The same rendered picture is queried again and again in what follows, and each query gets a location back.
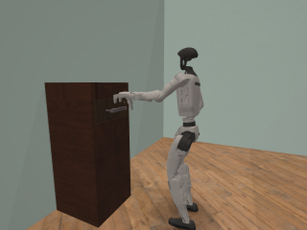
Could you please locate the robot left hand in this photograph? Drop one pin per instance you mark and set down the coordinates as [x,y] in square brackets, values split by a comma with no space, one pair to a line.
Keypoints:
[121,95]

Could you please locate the robot right hand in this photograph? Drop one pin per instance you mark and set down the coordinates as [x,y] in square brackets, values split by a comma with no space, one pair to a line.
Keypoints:
[178,132]

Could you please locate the handle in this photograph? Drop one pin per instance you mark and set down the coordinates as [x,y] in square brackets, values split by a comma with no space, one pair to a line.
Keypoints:
[117,109]
[117,86]

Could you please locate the cabinet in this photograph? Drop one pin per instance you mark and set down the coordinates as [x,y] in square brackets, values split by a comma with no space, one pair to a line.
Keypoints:
[91,162]

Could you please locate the robot left forearm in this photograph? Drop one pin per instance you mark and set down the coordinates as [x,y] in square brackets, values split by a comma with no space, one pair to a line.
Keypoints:
[144,96]

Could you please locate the robot left upper arm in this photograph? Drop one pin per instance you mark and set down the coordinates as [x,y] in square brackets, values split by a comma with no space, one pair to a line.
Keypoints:
[179,80]

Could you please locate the robot left foot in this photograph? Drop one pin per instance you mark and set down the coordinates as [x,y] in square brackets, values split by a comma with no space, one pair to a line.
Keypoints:
[178,223]

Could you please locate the robot right upper arm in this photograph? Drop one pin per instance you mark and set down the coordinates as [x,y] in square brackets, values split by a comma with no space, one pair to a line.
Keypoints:
[201,102]

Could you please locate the drawer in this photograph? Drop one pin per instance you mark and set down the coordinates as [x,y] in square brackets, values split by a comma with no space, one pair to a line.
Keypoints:
[100,107]

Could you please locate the robot right shin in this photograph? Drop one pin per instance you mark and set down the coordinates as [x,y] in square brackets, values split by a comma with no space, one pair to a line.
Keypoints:
[187,187]

